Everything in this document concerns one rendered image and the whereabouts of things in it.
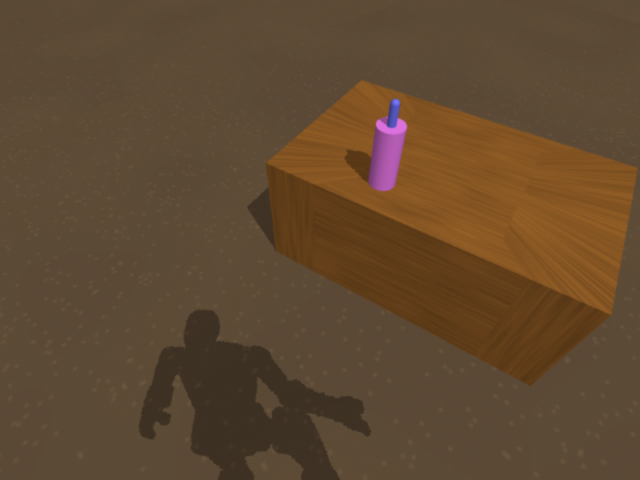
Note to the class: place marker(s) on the bottle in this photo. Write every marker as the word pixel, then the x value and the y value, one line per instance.
pixel 387 149

